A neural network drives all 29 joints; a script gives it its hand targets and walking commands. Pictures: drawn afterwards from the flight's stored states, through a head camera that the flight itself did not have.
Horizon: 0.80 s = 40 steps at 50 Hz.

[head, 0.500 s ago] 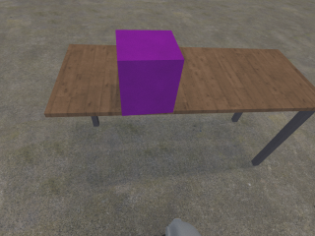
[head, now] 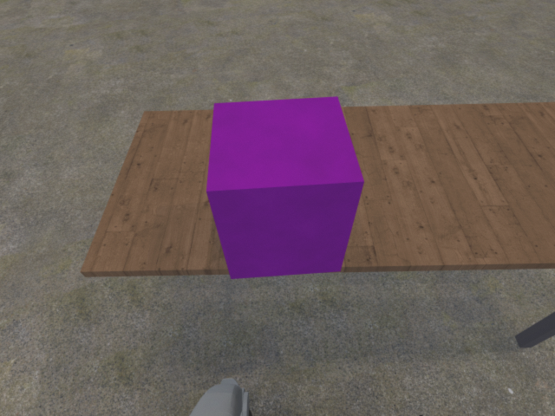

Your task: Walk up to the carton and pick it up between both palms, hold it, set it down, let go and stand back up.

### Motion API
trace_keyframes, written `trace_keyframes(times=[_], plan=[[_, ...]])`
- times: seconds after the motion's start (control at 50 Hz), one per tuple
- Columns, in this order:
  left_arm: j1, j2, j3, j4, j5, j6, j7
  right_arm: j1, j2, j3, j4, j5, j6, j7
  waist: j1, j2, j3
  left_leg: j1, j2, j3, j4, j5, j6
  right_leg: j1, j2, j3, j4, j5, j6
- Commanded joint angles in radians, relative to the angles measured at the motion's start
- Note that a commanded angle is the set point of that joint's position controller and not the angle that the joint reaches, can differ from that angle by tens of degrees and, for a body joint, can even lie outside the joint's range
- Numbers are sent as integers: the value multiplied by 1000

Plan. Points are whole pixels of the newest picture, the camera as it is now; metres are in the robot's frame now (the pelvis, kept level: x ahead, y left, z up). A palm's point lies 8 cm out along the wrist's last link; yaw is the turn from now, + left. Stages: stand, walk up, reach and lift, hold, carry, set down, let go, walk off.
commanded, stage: walk up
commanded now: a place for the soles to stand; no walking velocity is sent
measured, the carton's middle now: (281, 192) +0.48 +0.01 +0.02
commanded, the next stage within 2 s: none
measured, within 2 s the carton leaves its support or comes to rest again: neither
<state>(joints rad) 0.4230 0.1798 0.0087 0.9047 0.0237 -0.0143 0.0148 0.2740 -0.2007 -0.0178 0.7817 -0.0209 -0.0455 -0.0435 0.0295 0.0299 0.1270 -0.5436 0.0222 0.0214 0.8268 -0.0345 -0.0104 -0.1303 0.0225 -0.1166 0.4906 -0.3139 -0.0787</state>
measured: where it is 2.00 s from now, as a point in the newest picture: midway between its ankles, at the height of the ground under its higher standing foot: outside the picture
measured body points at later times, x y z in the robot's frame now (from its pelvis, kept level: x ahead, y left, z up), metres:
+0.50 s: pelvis -0.04 -0.01 -0.03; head -0.03 -0.02 +0.42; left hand +0.02 +0.25 -0.15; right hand +0.08 -0.28 -0.15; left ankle +0.13 +0.09 -0.73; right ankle -0.05 -0.11 -0.74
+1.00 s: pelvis -0.05 +0.01 +0.00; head -0.06 +0.03 +0.45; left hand -0.09 +0.26 -0.15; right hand +0.00 -0.24 -0.13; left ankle -0.06 +0.11 -0.74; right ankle -0.06 -0.11 -0.74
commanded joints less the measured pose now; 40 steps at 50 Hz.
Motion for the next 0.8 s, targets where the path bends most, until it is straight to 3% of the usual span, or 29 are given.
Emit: trace_keyframes(times=[0.0, 0.02, 0.04, 0.06, 0.08, 0.1, 0.12, 0.14, 0.18, 0.24, 0.28, 0.32, 0.36, 0.4, 0.42, 0.44, 0.46, 0.48, 0.5, 0.52, 0.54, 0.56, 0.58, 0.6, 0.62, 0.66, 0.74, 0.78], plan=[[-33, 195, 33, -95, 3, 23, 17, 153, -99, -10, 32, -19, 13, -41, -50, -119, -185, 375, -39, 63, -413, 245, 52, -14, -127, 112, 220, 567, 63], [-12, 169, 29, -104, -10, 25, 17, 184, -161, -29, 22, -21, 13, -37, -72, -27, -247, 485, 99, -75, -402, 384, 107, -92, -84, 106, 378, 334, 92], [80, 106, 13, -107, -23, 28, 21, 176, -224, -50, 7, -13, 24, -32, -63, 141, -324, 587, 347, -356, -353, 645, 235, -220, 22, 65, 626, -170, 124], [139, 97, 15, -73, -28, 56, 36, 115, -227, -49, -12, 18, 39, -30, -41, 108, -352, 533, 448, -447, -336, 534, 365, -218, -11, 162, 748, -396, 120], [117, 111, 11, -71, -17, 70, 46, 33, -192, -47, -35, 26, 51, -31, -33, 135, -314, 506, 431, -417, -380, 368, 381, -262, -37, 165, 746, -399, 108], [62, 137, 21, -83, -9, 74, 48, -38, -158, -44, -46, 25, 59, -31, -28, 184, -287, 468, 389, -386, -435, 259, 378, -305, -45, 161, 744, -373, 104], [6, 160, 30, -82, -5, 75, 40, -65, -118, -43, -66, 17, 66, -32, -38, 119, -273, 396, 313, -282, -469, 179, 334, -274, -28, 166, 770, -335, 105], [-45, 153, 39, -91, 1, 77, 31, -59, -105, -36, -68, 11, 66, -30, -47, 99, -228, 300, 262, -201, -471, 180, 295, -246, -9, 169, 782, -288, 106], [-69, 117, 41, -111, 6, 78, 25, -57, -120, -38, -41, 6, 66, -21, -42, 103, -138, 191, 190, -153, -474, 56, 245, -237, 14, 140, 729, -247, 113], [-60, 114, 48, -115, -8, 58, 15, -95, -133, -49, -37, -9, 80, -8, -45, 126, -130, 273, 124, -64, -471, -82, 210, -290, 35, 77, 586, -243, 115], [-27, 110, 51, -103, -13, 49, 19, -89, -155, -51, -37, -17, 89, 3, -49, 144, -162, 333, 126, -78, -468, -183, 211, -293, 39, 46, 484, -258, 113], [-14, 114, 56, -118, -17, 46, 29, -87, -174, -59, -47, -18, 105, 13, -60, 158, -164, 290, 148, -136, -498, -354, 205, -239, 28, 21, 398, -280, 109], [32, 112, 59, -118, -23, 43, 31, -114, -192, -66, -46, -22, 122, 19, -42, 195, -177, 250, 175, -155, -519, -455, 185, -170, 7, 14, 281, -227, 85], [101, 116, 65, -113, -19, 38, 25, -150, -212, -67, -45, -23, 139, 17, 7, 162, -173, 100, 192, -165, -521, -555, 134, -10, -1, 6, 102, -91, 48], [117, 124, 65, -118, -18, 34, 21, -151, -209, -59, -37, -16, 146, 17, 27, 116, -135, 13, 167, -154, -480, -618, 95, 14, -10, 39, 35, -50, 32], [135, 151, 71, -111, -11, 32, 19, -119, -181, -49, -21, -15, 151, 20, 39, -37, -93, -84, 102, -89, -319, -686, 54, -7, -81, 173, -72, -209, 12], [62, 225, 85, -142, -6, 36, 23, -97, -141, -41, -23, -2, 149, 23, 28, -297, -18, -167, -46, 35, 40, -638, 14, -201, -340, 586, -258, -548, -41], [-59, 312, 108, -168, -26, 46, 44, -131, -180, -62, -34, -21, 150, 18, 7, -255, 129, -121, -71, -72, 295, -577, 7, -559, -460, 723, -422, -742, -92], [-151, 309, 98, -170, -28, 39, 60, -94, -189, -70, -20, -26, 154, 25, -42, -285, 183, -24, -20, -151, 412, -512, -2, -711, -488, 704, -455, -745, -97], [-212, 231, 76, -173, -26, 24, 55, -45, -176, -60, 20, -29, 148, 32, -88, -243, 167, 26, -23, -188, 371, -405, -5, -658, -381, 542, -397, -596, -44], [-237, 164, 56, -188, -21, 11, 48, 9, -183, -61, 66, -18, 133, 39, -111, -187, 128, 5, -55, -197, 300, -312, -1, -501, -250, 370, -318, -401, 39], [-212, 127, 46, -198, -13, 1, 43, 64, -164, -56, 102, -9, 117, 46, -117, -183, 47, -21, -73, -173, 267, -292, 3, -341, -189, 288, -284, -292, 99], [-163, 117, 49, -191, -14, -5, 36, 112, -147, -51, 130, -9, 105, 50, -121, -164, -16, -52, -84, -147, 260, -289, -2, -205, -170, 270, -272, -251, 122], [-110, 131, 54, -171, -19, -7, 29, 145, -143, -44, 149, -14, 95, 54, -108, -145, -92, -45, -103, -110, 281, -277, -13, -125, -163, 266, -278, -304, 126], [-54, 141, 54, -151, -23, -10, 26, 136, -142, -38, 147, -21, 92, 56, -78, -125, -121, -55, -97, -100, 269, -279, -27, -68, -182, 305, -278, -361, 107], [10, 146, 57, -120, -12, -15, 23, 81, -125, -27, 122, -22, 85, 54, -32, -167, -125, -62, -73, -85, 158, -283, -45, -13, -193, 311, -284, -403, 66], [120, 169, 74, -77, 25, -22, 28, 5, -115, -12, 83, -38, 58, 50, 61, -224, -150, -127, -31, -45, -38, -350, -56, 228, -231, 320, -242, -293, -38], [152, 175, 77, -64, 29, -20, 28, -14, -118, -8, 67, -46, 47, 51, 89, -229, -132, -96, -14, -11, -115, -398, -49, 240, -245, 339, -235, -281, -75]])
